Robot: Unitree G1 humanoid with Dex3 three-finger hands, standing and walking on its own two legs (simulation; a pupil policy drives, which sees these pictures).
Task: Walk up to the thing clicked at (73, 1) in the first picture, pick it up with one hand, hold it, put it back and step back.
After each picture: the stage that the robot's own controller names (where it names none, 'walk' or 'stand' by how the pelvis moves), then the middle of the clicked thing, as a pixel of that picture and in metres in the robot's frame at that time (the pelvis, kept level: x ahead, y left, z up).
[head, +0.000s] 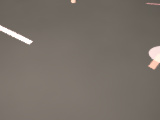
stand; out of the picture +2.39 +0.12 -0.65
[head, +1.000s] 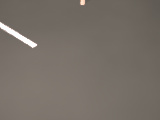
walk; out of the picture +2.23 +0.13 -0.64
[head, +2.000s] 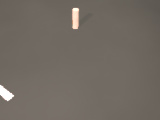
walk; (75, 18) +1.56 +0.13 -0.62
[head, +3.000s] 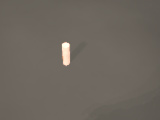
walk; (66, 54) +1.05 +0.15 -0.63
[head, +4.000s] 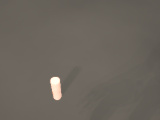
walk; (56, 89) +0.67 +0.19 -0.63
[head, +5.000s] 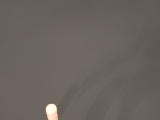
walk; (52, 115) +0.46 +0.17 -0.65
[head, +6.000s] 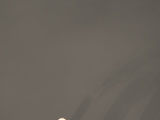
stand; out of the picture +0.39 +0.18 -0.65
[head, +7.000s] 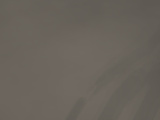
stand; out of the picture +0.36 +0.20 -0.66
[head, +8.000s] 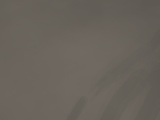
stand; out of the picture +0.38 +0.19 -0.66
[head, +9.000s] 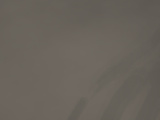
stand; out of the picture +0.36 +0.19 -0.66
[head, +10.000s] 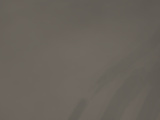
go down; out of the picture +0.36 +0.19 -0.66
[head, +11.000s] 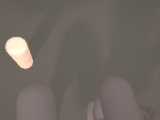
go down; (21, 55) +0.44 +0.21 -0.28
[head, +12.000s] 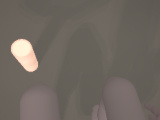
approach; (27, 58) +0.45 +0.21 -0.27
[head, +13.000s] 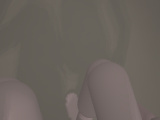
close in; out of the picture +0.44 +0.26 -0.16
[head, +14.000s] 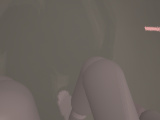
close; out of the picture +0.44 +0.27 -0.16
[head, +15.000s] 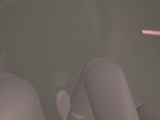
lift; out of the picture +0.40 +0.26 -0.16
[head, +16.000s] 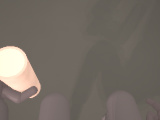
lift; (22, 78) +0.32 +0.20 +0.00
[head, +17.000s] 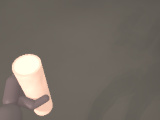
hold; (36, 89) +0.31 +0.17 +0.03
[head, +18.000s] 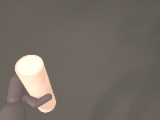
hold; (39, 88) +0.31 +0.16 +0.03
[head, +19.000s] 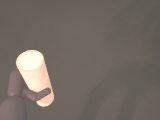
crouch; (39, 82) +0.34 +0.15 +0.00
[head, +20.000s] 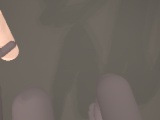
lower; out of the picture +0.47 +0.21 -0.04
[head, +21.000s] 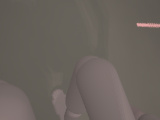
lower; out of the picture +0.44 +0.27 -0.17
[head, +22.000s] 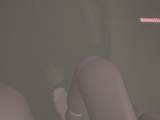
lower; out of the picture +0.45 +0.28 -0.17
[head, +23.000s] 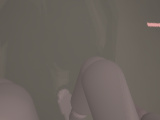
lower; out of the picture +0.43 +0.28 -0.16
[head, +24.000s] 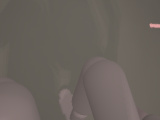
lower; out of the picture +0.43 +0.28 -0.16
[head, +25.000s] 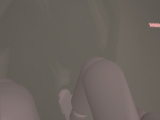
open; out of the picture +0.43 +0.25 -0.17
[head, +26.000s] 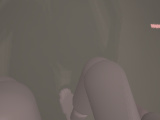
rise; out of the picture +0.43 +0.26 -0.17
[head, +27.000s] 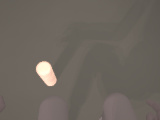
walk; (47, 75) +0.44 +0.19 -0.39
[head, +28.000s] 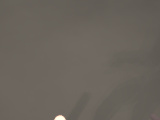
stand; out of the picture +0.38 +0.16 -0.59
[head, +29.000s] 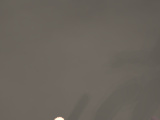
stand; out of the picture +0.38 +0.16 -0.60
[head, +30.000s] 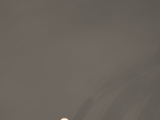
stand; out of the picture +0.39 +0.15 -0.64
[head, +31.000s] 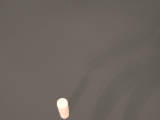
walk; (63, 109) +0.43 +0.13 -0.63
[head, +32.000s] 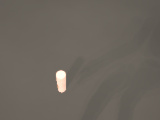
walk; (61, 82) +0.62 +0.14 -0.64
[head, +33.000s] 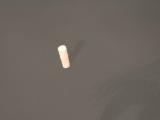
walk; (64, 57) +0.94 +0.24 -0.63
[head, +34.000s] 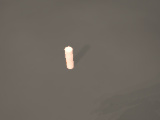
stand; (69, 58) +1.03 +0.15 -0.64
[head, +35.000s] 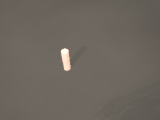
stand; (66, 60) +1.04 +0.18 -0.66
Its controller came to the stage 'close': yes
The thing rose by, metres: 0.68
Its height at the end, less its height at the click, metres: +0.00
